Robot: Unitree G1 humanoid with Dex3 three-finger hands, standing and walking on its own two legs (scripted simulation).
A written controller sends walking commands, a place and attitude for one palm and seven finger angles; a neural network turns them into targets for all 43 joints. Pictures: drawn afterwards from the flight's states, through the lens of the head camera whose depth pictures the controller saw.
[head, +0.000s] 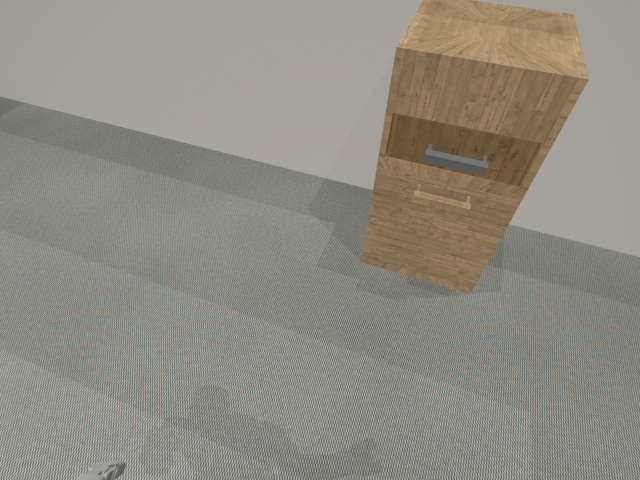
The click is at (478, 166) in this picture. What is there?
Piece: drawer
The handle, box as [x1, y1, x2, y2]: [423, 143, 488, 175]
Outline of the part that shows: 429,143 424,155 424,162 484,175 488,162 486,161 486,156 484,155 482,160 480,161 434,151 430,149 432,144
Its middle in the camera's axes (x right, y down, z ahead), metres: +0.37 -0.22 +1.07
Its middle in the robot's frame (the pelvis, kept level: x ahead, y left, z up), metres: +0.96 -0.33 -0.16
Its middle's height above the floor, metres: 0.61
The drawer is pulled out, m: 0.00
